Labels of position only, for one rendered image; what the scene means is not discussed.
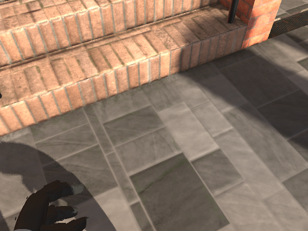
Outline left robot hand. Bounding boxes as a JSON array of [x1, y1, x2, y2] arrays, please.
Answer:
[[13, 180, 90, 231]]

